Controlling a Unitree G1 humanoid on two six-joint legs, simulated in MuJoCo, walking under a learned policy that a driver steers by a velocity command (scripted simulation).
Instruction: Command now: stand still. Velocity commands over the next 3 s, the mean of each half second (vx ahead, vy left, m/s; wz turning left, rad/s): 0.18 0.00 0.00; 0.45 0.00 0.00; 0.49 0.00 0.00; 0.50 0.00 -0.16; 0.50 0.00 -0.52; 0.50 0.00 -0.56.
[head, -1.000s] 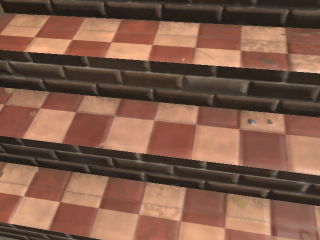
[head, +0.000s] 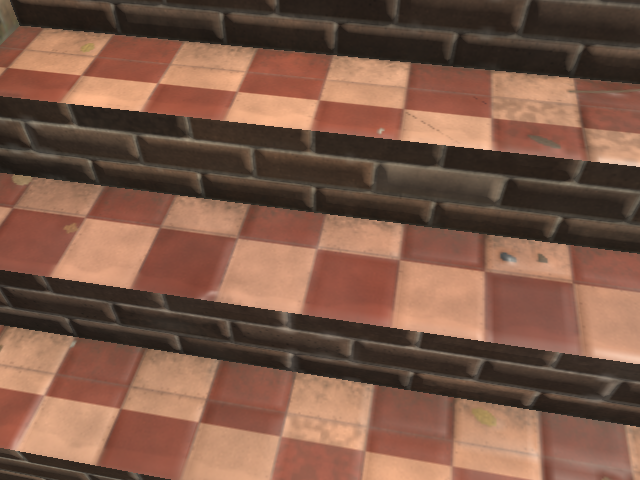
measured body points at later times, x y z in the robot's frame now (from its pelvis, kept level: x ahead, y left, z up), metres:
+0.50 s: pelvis +0.05 -0.03 -0.01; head +0.05 -0.03 +0.44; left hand +0.08 +0.23 -0.15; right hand +0.11 -0.28 -0.15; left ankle -0.02 +0.10 -0.72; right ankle +0.00 -0.15 -0.74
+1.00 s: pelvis +0.19 +0.02 +0.00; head +0.19 +0.02 +0.45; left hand +0.29 +0.24 -0.14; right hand +0.10 -0.20 -0.15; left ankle +0.16 +0.11 -0.74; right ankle +0.20 -0.10 -0.44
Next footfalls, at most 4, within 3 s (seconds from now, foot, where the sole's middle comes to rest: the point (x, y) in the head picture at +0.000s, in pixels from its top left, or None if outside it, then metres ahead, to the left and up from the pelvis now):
0.72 left None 0.20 0.11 -0.78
1.24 right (422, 466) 0.47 -0.14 -0.58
1.78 left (321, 258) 0.77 0.04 -0.38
2.22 right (465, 108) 0.95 -0.22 -0.18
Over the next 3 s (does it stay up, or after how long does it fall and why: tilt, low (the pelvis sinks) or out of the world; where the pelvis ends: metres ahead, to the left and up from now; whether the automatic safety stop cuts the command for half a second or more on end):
stays up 1.15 -0.16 0.78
